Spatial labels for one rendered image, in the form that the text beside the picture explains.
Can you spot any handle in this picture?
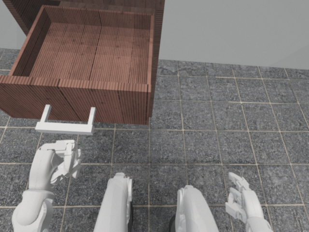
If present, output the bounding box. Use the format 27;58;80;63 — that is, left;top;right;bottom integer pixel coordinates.
35;104;96;135

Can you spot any robot right forearm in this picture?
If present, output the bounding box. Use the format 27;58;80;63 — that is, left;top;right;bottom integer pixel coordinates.
245;217;273;232

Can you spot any drawer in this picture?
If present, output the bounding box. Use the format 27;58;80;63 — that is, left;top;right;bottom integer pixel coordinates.
0;5;154;125

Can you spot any right robot shin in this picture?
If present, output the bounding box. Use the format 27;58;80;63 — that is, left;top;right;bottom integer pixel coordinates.
175;185;193;232

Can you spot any cabinet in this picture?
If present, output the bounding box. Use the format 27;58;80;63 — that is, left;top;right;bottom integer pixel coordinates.
2;0;165;117

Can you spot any right robot hand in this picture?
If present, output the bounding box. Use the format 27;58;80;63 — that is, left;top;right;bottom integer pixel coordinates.
225;172;264;223

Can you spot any robot left forearm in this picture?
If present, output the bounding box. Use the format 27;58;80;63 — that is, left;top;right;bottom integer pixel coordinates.
12;189;55;232

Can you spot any right robot thigh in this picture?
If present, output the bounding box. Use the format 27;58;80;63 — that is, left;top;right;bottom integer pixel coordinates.
177;187;219;232

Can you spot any left robot hand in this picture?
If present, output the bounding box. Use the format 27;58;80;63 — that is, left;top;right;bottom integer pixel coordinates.
28;140;83;192

